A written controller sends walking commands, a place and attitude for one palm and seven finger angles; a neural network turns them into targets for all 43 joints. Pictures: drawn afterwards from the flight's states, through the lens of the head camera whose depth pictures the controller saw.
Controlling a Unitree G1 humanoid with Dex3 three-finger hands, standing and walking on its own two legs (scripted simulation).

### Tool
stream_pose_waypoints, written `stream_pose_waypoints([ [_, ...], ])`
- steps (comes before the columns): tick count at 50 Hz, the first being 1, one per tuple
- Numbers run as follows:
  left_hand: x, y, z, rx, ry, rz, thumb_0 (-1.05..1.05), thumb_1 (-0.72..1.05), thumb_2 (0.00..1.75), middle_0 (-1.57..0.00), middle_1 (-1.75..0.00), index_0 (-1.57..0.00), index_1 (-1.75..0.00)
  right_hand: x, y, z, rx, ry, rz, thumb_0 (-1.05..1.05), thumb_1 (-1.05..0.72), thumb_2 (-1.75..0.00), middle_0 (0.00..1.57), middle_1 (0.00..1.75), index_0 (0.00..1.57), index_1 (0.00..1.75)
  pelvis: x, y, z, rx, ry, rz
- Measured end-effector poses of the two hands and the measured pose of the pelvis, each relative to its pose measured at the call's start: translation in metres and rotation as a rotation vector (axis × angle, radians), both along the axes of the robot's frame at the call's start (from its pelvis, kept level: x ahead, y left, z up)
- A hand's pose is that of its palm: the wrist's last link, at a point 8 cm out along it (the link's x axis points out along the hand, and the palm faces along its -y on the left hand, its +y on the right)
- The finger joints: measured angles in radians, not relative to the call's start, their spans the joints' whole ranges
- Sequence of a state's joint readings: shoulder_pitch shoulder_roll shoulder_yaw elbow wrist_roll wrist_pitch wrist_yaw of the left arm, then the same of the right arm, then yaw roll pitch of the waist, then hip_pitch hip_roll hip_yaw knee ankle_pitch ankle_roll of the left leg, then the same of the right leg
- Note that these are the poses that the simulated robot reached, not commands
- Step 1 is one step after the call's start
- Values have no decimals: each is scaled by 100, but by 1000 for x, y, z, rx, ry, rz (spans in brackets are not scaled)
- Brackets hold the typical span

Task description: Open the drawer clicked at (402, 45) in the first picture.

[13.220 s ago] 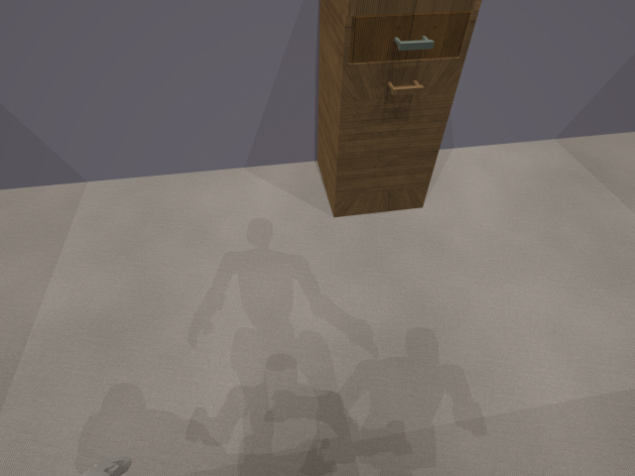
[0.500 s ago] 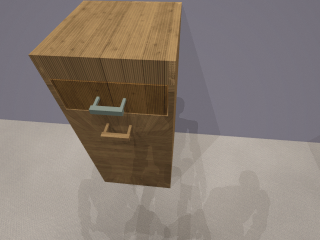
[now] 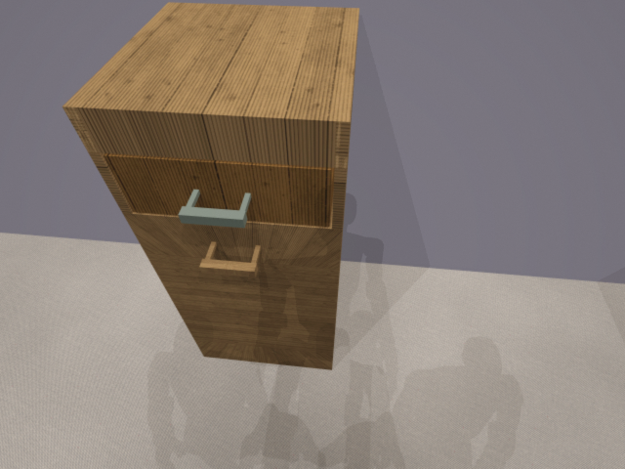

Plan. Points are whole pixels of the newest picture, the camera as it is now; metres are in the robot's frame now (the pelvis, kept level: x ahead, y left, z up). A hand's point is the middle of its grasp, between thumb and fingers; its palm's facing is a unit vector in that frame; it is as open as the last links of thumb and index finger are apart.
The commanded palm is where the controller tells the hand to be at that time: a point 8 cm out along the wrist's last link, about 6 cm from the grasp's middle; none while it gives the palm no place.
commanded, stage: raise the hand with hooked fingers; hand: left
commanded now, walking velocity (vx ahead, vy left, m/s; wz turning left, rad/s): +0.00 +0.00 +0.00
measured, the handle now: (217, 207) +0.52 +0.20 +0.01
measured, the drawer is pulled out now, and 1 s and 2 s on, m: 0.00 0.00 0.00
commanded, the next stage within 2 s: move the hooked fingers above the handle in 1.92 s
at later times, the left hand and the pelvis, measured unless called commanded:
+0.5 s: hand out of the picture +0.13 +0.20 -0.06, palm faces -0.05 -0.23 -0.97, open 8.9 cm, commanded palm +0.14 +0.23 +0.01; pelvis -0.06 +0.02 -0.04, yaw -2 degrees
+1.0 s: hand (111, 386) +0.20 +0.25 +0.03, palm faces +0.02 -0.12 -0.99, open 11.9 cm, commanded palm +0.19 +0.26 +0.09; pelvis -0.05 +0.04 -0.01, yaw -2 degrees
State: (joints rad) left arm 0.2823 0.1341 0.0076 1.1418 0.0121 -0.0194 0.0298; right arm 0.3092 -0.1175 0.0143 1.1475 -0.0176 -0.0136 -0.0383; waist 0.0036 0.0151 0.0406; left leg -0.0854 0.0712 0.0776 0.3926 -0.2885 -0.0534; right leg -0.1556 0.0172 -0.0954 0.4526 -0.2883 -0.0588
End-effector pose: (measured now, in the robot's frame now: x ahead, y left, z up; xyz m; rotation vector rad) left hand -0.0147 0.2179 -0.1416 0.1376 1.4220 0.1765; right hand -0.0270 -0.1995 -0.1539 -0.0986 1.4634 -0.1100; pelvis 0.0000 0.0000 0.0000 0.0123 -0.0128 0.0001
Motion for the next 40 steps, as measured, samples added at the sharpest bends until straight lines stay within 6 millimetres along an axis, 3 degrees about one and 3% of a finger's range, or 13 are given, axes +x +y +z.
stream_pose_waypoints([
  [2,-2,0,0,3,-2,-1,1,92,90,-20,-30,-20,-30,0,0,0,1,2,-3,1,-91,-90,20,30,20,29,-2,1,0,-4,6,-1],
  [4,18,9,14,58,-103,-125,3,94,90,-20,-30,-20,-30,8,-6,2,-41,-81,6,2,-92,-90,20,30,20,30,-5,4,-2,-4,5,-36],
  [7,74,32,62,231,-405,-217,5,94,89,-21,-31,-20,-31,35,-23,5,-106,-285,-24,3,-94,-90,20,30,20,30,-12,13,-5,2,15,-28],
  [9,115,37,99,350,-590,-335,4,91,88,-21,-32,-20,-32,61,-32,9,-128,-425,-23,3,-93,-90,20,30,20,30,-18,17,-7,11,32,-23],
  [12,170,26,148,554,-845,-574,3,86,86,-21,-35,-20,-35,105,-39,23,-146,-621,18,3,-93,-90,20,30,20,29,-30,22,-13,23,74,-18],
  [14,191,11,167,676,-973,-705,3,81,85,-20,-38,-20,-37,132,-41,37,-150,-723,49,3,-93,-90,20,30,20,29,-37,24,-17,29,97,-25],
  [17,192,-13,172,777,-1071,-851,1,74,82,-20,-41,-20,-41,162,-39,58,-136,-802,98,2,-92,-90,20,30,20,29,-44,25,-23,40,128,-55],
  [20,168,-26,157,815,-1071,-946,1,67,80,-21,-46,-21,-46,183,-31,71,-119,-813,165,2,-92,-90,19,30,20,29,-50,24,-29,48,140,-62],
  [24,130,-13,135,910,-970,-1013,0,56,76,-23,-52,-23,-51,202,-13,73,-103,-795,251,1,-91,-90,20,30,20,29,-59,23,-36,41,138,-47],
  [27,120,10,133,1037,-920,-1036,0,48,73,-24,-56,-24,-56,208,5,64,-80,-785,294,1,-91,-90,20,30,20,29,-64,23,-42,29,137,-25],
  [32,145,36,166,1200,-979,-1009,0,35,67,-26,-64,-26,-64,198,37,43,-11,-753,308,1,-91,-90,20,30,20,30,-71,26,-46,8,112,5],
  [36,179,35,199,1202,-1023,-968,0,26,64,-27,-70,-27,-70,173,53,32,40,-693,251,1,-91,-90,20,30,20,30,-72,32,-37,0,85,7],
  [40,200,27,210,1125,-996,-1008,0,18,60,-27,-76,-27,-76,144,53,29,51,-611,191,1,-91,-90,20,30,20,30,-67,37,-26,9,70,-18],
])
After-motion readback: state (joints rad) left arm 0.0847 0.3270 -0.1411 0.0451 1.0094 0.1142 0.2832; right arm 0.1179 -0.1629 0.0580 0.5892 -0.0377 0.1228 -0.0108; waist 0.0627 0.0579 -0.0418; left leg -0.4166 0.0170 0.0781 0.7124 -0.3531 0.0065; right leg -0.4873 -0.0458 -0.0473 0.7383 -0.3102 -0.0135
